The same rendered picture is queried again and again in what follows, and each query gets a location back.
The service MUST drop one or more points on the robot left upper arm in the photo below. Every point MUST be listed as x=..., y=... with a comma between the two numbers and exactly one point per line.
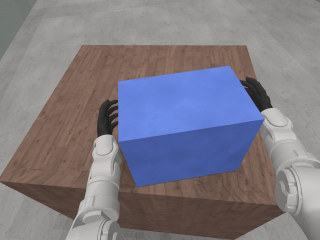
x=105, y=229

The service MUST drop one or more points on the carton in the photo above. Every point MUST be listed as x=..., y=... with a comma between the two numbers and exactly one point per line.
x=185, y=125

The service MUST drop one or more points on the pedestal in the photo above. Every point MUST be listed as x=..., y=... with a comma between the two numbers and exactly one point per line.
x=52, y=164

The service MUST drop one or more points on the left robot forearm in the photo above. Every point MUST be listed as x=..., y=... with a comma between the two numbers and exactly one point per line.
x=103, y=185

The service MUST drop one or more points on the right robot forearm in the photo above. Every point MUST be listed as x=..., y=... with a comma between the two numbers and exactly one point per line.
x=281, y=143

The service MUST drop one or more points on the robot right upper arm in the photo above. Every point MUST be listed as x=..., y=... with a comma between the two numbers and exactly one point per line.
x=297, y=192

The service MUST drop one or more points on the robot right hand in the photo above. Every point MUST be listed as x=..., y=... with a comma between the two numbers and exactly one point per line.
x=257, y=93

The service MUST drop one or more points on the robot left hand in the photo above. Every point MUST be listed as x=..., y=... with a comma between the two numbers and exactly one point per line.
x=104, y=126

